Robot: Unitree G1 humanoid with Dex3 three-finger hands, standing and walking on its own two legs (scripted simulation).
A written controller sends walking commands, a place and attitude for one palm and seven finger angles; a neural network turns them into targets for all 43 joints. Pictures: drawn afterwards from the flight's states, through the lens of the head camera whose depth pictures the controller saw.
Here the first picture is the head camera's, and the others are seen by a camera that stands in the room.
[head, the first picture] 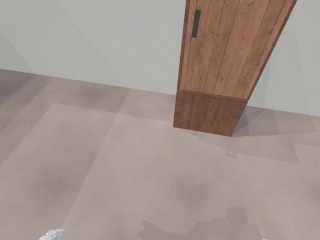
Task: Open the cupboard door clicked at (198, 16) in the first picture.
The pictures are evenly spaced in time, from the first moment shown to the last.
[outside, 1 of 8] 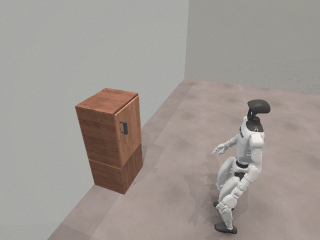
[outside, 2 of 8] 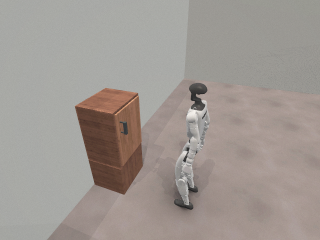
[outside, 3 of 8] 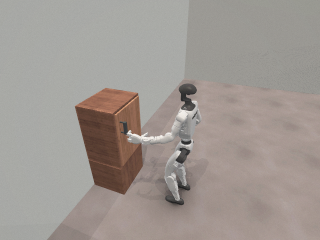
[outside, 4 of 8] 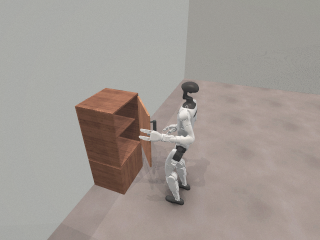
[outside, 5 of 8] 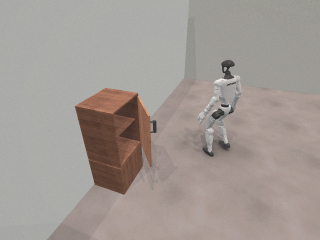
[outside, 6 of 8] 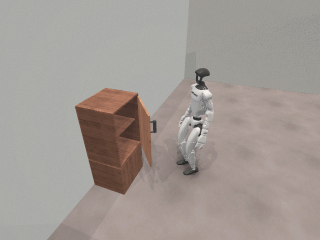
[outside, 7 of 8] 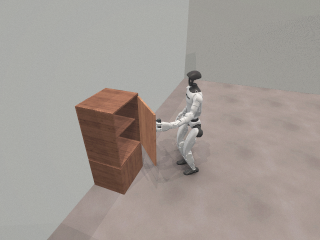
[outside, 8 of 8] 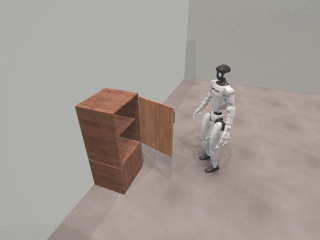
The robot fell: no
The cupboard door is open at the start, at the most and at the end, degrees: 0 76 74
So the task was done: yes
